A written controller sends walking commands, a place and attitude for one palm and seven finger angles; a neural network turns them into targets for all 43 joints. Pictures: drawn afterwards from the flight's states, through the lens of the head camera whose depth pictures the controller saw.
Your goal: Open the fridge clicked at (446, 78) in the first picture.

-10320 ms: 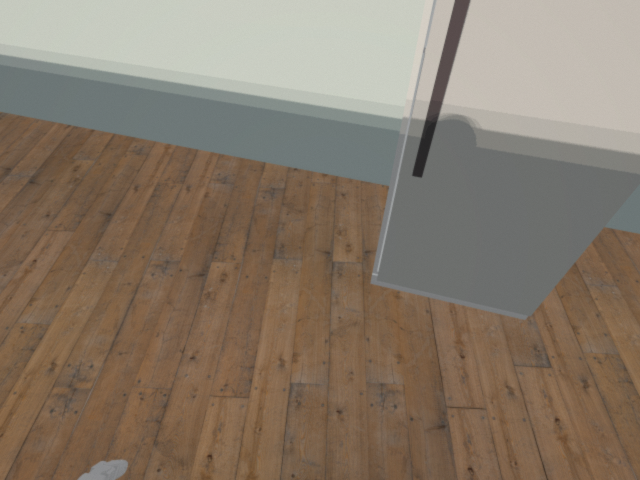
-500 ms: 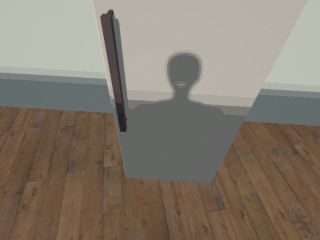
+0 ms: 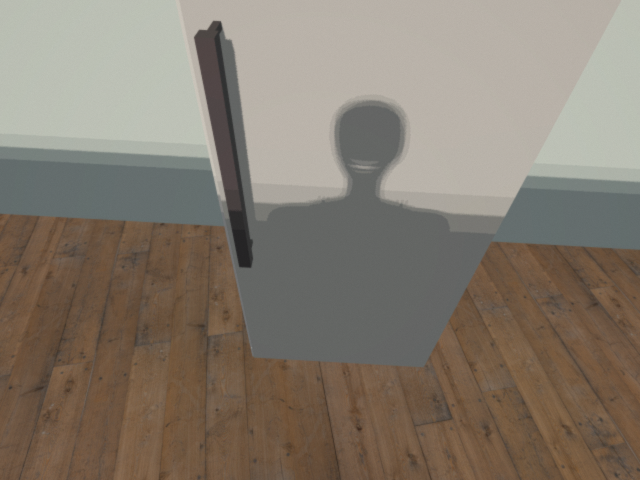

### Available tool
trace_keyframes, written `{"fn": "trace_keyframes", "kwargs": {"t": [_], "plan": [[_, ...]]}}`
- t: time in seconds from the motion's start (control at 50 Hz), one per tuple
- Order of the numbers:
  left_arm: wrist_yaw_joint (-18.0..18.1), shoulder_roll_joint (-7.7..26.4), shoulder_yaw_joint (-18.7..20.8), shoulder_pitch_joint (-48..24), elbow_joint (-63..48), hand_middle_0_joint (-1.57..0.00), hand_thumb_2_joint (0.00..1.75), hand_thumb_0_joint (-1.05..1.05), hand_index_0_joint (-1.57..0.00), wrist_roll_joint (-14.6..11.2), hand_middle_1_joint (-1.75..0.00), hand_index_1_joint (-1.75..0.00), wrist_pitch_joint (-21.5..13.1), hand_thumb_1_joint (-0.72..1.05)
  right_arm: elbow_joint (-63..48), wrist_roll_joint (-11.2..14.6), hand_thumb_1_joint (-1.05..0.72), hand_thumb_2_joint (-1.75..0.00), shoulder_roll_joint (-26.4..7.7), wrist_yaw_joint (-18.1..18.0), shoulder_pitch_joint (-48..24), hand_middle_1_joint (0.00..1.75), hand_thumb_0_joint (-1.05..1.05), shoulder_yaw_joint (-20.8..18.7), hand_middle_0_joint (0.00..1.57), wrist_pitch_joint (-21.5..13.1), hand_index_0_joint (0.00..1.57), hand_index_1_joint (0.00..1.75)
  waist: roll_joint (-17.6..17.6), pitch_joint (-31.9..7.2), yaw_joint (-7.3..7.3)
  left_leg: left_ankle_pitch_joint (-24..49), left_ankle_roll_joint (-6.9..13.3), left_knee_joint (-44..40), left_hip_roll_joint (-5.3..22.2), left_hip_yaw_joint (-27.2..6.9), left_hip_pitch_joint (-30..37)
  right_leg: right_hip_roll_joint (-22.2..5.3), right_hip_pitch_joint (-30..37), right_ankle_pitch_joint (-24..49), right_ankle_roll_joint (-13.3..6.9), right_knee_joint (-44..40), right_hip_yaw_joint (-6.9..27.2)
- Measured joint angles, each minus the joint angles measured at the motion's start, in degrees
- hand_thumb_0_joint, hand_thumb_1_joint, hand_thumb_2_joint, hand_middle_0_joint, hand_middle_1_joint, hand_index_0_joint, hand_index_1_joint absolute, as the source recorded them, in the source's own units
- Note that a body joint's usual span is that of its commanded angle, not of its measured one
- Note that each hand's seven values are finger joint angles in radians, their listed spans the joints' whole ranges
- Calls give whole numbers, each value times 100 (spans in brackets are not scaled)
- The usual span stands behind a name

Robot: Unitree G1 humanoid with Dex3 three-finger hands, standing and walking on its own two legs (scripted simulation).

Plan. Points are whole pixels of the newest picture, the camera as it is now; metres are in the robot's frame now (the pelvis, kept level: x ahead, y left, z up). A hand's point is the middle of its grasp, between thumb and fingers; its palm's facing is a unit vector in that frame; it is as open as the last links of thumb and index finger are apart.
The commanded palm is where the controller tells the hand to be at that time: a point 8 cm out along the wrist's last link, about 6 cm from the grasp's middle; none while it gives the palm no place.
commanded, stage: look again from close up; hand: left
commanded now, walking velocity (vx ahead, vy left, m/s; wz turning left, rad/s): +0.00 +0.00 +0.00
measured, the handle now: (234, 169) +0.55 +0.19 +0.08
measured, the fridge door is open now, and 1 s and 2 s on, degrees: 0 0 0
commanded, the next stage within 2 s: shuffle to correct the standing spot in 0.62 s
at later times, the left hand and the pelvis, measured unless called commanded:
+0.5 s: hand out of the picture -0.01 +0.15 -0.18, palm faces +0.07 -0.99 -0.14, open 7.4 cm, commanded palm none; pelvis +0.01 +0.00 +0.00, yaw +0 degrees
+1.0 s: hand out of the picture -0.02 +0.16 -0.19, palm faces +0.13 -0.98 -0.11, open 7.4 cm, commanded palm none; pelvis +0.03 +0.01 -0.01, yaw +1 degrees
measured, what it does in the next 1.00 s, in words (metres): stands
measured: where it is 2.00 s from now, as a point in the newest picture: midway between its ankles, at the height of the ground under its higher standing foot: outside the picture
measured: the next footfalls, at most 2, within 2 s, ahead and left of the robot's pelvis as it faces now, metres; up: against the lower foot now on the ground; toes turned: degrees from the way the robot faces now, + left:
right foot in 1.32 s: +0.18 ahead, -0.10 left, +0.00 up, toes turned -3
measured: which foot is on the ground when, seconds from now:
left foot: down 0.00-1.00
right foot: down 0.00-1.00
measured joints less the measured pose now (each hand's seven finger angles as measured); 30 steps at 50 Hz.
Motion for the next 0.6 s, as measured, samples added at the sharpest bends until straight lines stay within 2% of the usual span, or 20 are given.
{"fn": "trace_keyframes", "kwargs": {"t": [0.6], "plan": [[-4,38,-12,-44,30,-20,90,1,-20,-8,-30,-30,-16,91,57,3,-91,-90,43,-2,-4,30,1,24,20,-21,20,30,-36,45,1,-35,-26,-50,37,6,96,41,98,-21,-18,-69,6]]}}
